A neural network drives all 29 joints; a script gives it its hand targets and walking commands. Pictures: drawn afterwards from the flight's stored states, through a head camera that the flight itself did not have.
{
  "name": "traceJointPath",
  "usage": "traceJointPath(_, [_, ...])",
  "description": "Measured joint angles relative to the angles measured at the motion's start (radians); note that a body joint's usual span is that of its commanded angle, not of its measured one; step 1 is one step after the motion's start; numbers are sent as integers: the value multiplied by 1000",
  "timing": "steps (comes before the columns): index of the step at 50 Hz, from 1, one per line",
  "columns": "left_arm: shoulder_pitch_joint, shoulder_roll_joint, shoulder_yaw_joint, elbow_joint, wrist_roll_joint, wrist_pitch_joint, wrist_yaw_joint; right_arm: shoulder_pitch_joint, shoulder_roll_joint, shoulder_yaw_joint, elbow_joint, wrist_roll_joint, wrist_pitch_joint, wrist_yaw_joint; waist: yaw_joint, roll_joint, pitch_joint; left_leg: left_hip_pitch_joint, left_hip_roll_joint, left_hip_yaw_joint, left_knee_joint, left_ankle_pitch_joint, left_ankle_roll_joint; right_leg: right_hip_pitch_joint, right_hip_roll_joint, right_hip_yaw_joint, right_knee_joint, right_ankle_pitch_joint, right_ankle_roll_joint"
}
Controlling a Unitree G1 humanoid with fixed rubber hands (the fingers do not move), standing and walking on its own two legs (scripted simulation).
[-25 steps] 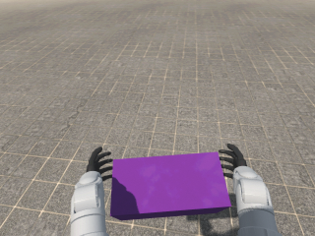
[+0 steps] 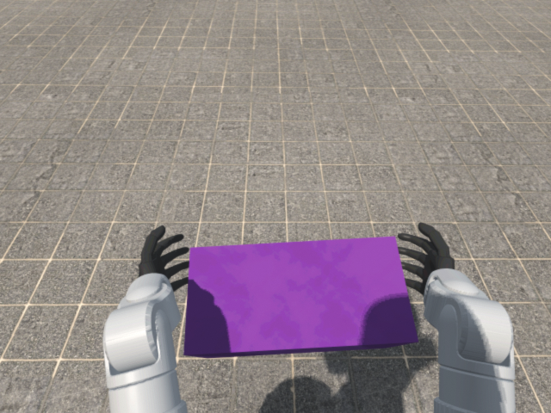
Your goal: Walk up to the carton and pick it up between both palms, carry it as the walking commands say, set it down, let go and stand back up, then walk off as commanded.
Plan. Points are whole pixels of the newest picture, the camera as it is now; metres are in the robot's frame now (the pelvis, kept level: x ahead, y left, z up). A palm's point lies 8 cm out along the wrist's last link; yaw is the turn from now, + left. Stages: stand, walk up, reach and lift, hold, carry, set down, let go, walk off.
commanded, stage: carry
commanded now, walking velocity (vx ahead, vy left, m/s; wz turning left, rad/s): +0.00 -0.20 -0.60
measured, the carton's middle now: (294, 301) +0.29 -0.02 -0.01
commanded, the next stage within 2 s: none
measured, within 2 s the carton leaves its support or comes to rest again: neither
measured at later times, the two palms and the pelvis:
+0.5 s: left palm (324, 299) +0.25 -0.05 +0.07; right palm out of the picture +0.15 -0.40 +0.06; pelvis -0.05 -0.15 -0.01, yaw -14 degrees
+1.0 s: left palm (530, 345) +0.18 -0.26 +0.09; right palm out of the picture -0.01 -0.58 +0.09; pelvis -0.15 -0.30 -0.01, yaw -31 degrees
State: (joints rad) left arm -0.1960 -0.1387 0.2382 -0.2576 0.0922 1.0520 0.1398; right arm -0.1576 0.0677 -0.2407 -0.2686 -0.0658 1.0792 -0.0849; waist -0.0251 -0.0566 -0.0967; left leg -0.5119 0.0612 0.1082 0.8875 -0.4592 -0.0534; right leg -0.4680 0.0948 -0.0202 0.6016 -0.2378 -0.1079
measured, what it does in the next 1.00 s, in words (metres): steps to the right, turning right: left foot, then right foot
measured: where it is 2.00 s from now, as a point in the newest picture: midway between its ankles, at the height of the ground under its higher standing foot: outside the picture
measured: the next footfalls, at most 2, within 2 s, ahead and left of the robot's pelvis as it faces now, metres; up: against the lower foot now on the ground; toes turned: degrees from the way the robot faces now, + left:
left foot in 0.08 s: +0.02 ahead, +0.10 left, +0.00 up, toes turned +6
right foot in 0.40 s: +0.01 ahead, -0.30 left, +0.00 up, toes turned -18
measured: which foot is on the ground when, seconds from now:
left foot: up 0.00-0.06, down 0.08-0.40, up 0.42-0.64, down 0.66-1.00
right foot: down 0.00-0.08, up 0.10-0.38, down 0.40-0.66, up 0.68-0.98, down 1.00-1.00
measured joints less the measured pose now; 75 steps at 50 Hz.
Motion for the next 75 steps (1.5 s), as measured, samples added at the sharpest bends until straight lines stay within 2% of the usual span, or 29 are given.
traceJointPath(4, [0,4,19,-72,31,43,-41,4,35,4,-50,9,19,-17,-13,-5,-20,92,-18,18,-216,99,46,-59,40,9,49,0,-15])
traceJointPath(6, [19,19,36,-70,30,51,-61,14,60,19,-49,4,28,-38,-12,-12,-23,101,-8,38,-206,100,61,-107,29,-4,216,-124,24])
traceJointPath(9, [58,19,44,-56,33,75,-71,54,61,51,-42,-15,58,-43,14,31,-34,141,50,59,-219,83,44,-157,-29,-42,463,-188,72])
traceJointPath(11, [64,18,34,-59,31,96,-60,76,59,54,-50,-29,68,-30,28,46,-35,162,88,63,-244,98,16,-162,-85,-34,506,-166,94])
traceJointPath(16, [39,30,28,-75,11,84,-59,45,61,54,-94,-65,82,-11,54,56,-10,170,195,67,-240,117,-50,-101,-171,-16,305,-127,120])
traceJointPath(20, [14,39,21,-69,5,87,-51,25,61,49,-95,-92,85,9,60,66,-17,152,285,56,-171,96,-117,27,-163,-58,61,-54,131])
traceJointPath(21, [8,24,16,-53,6,81,-39,27,47,40,-88,-93,81,18,66,88,-21,131,301,28,-125,66,-105,18,-139,-65,70,-42,135])
traceJointPath(24, [8,-4,-35,-5,9,82,13,50,5,6,-53,-81,85,37,53,94,-18,37,195,-34,112,-150,-90,-25,-124,-57,117,-54,119])
traceJointPath(27, [19,2,-52,11,23,89,10,56,4,-3,-37,-57,96,20,30,82,6,-9,97,-2,188,-152,-74,-35,-95,-38,73,-1,106])
traceJointPath(31, [16,2,-7,-24,38,70,-46,58,36,10,-90,-11,89,-47,1,44,29,2,20,41,34,-30,-17,-61,-33,-29,41,39,51])
traceJointPath(33, [19,4,6,-55,41,58,-63,54,60,7,-110,-8,71,-52,-8,15,21,58,0,51,-131,36,39,-83,-5,-29,57,44,37])
traceJointPath(34, [26,7,12,-64,40,52,-68,56,65,15,-106,-8,57,-53,-10,-7,18,62,5,61,-141,62,75,-104,-4,-29,115,-16,48])
traceJointPath(36, [53,5,16,-69,41,46,-69,62,61,31,-88,-11,52,-51,3,-8,15,88,46,83,-145,79,92,-151,-6,-46,332,-131,77])
traceJointPath(39, [77,10,-11,-68,45,73,-49,96,59,30,-62,-21,50,-29,15,10,-2,142,101,95,-214,114,56,-185,-59,-45,580,-122,104])
traceJointPath(41, [69,9,-21,-72,43,90,-37,107,59,23,-69,-25,52,-20,25,21,-7,162,137,95,-255,144,27,-178,-104,-27,615,-97,119])
traceJointPath(44, [41,9,-3,-81,41,82,-51,76,59,27,-96,-34,61,-24,44,36,-2,167,198,110,-271,167,-10,-144,-152,-5,509,-89,133])
traceJointPath(47, [15,21,8,-83,34,69,-58,34,62,32,-101,-60,63,-13,52,54,1,154,258,116,-249,171,-55,-74,-179,-35,325,-110,141])
traceJointPath(50, [-6,29,3,-69,33,84,-50,28,62,31,-86,-91,62,10,62,64,-14,131,307,115,-185,154,-106,42,-179,-73,86,-58,142])
traceJointPath(51, [-10,14,2,-52,33,79,-42,32,50,27,-82,-96,62,18,71,80,-22,106,317,90,-137,119,-100,46,-164,-72,67,-73,169])
traceJointPath(52, [-6,-8,-5,-30,31,68,-22,40,28,19,-71,-95,64,27,75,102,-23,74,301,41,-62,13,-92,20,-148,-71,106,-87,165])
traceJointPath(54, [13,-3,-48,6,21,69,9,55,-1,12,-47,-84,82,35,61,110,-11,14,216,-9,111,-137,-84,-12,-140,-59,147,-95,131])
traceJointPath(57, [34,5,-59,19,19,81,16,66,-2,11,-29,-63,99,16,36,92,22,-39,106,2,237,-164,-72,-27,-111,-36,112,-46,84])
traceJointPath(62, [24,4,9,-34,30,57,-51,69,52,22,-94,-10,72,-63,-4,23,60,-48,15,33,132,-43,-21,-43,-29,-36,42,23,32])
traceJointPath(65, [32,4,-1,-79,36,35,-64,64,61,16,-123,-8,47,-50,-7,-17,37,29,-18,37,-67,-4,21,-55,18,-44,22,49,5])
traceJointPath(66, [38,5,-10,-92,40,34,-61,63,61,15,-119,-15,39,-37,-8,-31,21,69,-24,40,-161,24,48,-63,28,-45,29,48,1])
traceJointPath(67, [47,7,-11,-97,43,33,-59,63,61,19,-107,-20,30,-29,-6,-46,13,78,-21,50,-176,57,82,-78,26,-43,81,-12,19])
traceJointPath(69, [75,9,-10,-101,43,41,-54,64,60,30,-84,-27,38,-25,12,-23,8,109,23,76,-185,90,107,-122,18,-63,295,-131,60])
traceJointPath(72, [85,11,-14,-97,47,77,-46,96,59,41,-67,-34,46,-19,26,24,0,167,84,97,-250,126,83,-169,-48,-59,549,-129,98])
traceJointPath(75, [55,8,-11,-84,46,95,-45,107,59,40,-81,-42,53,-19,41,43,6,194,138,101,-297,163,47,-171,-118,-19,583,-90,121])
